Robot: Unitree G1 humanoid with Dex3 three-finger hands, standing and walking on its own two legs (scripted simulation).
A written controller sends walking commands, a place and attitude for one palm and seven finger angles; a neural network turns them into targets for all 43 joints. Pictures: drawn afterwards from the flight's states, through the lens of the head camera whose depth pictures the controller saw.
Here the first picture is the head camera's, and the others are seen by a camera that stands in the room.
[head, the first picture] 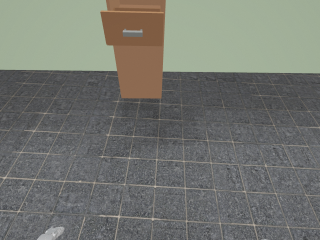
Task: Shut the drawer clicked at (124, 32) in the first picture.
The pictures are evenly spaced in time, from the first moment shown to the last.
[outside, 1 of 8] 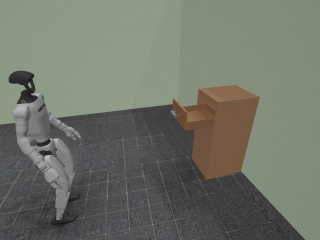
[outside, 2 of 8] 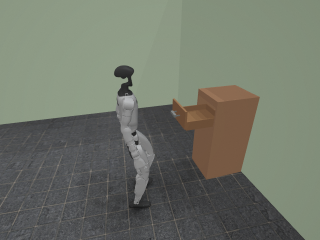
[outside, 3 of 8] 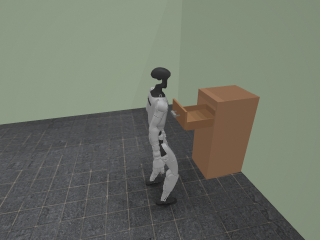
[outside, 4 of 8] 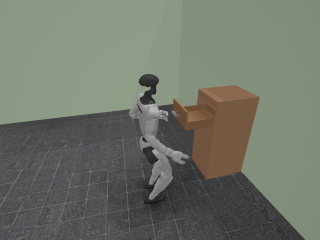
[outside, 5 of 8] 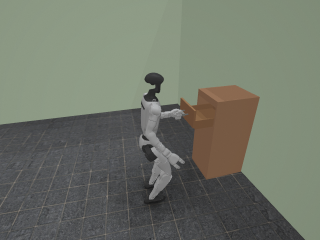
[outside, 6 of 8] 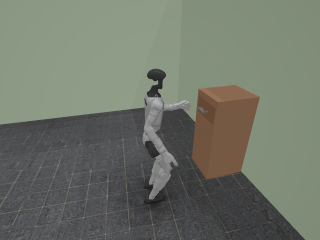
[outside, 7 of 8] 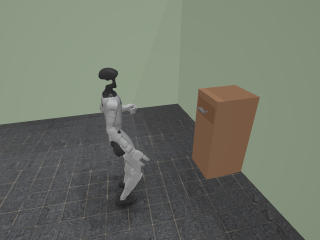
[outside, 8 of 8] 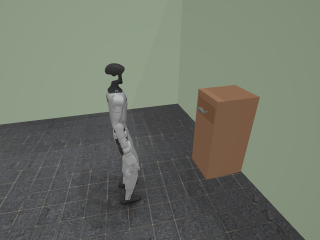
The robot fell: no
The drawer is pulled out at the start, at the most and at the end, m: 0.30 0.30 0.00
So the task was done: yes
